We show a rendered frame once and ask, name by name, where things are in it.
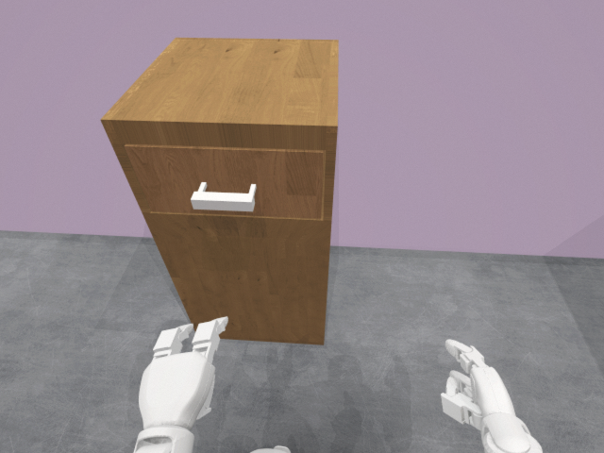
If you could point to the robot left forearm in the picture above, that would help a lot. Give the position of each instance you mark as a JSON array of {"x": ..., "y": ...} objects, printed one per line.
[{"x": 164, "y": 439}]

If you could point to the cabinet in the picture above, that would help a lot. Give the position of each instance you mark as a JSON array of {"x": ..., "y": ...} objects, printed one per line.
[{"x": 267, "y": 275}]

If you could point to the drawer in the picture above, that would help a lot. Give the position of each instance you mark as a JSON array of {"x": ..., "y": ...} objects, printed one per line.
[{"x": 289, "y": 181}]

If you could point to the robot right hand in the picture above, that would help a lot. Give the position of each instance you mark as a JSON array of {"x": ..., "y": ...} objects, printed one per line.
[{"x": 482, "y": 394}]

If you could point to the robot right forearm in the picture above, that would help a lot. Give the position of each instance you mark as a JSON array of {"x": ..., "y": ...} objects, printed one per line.
[{"x": 506, "y": 433}]

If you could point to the handle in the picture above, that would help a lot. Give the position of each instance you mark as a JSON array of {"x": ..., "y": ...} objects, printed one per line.
[{"x": 202, "y": 200}]

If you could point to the robot left hand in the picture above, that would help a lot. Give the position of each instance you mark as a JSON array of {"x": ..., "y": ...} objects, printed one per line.
[{"x": 176, "y": 388}]

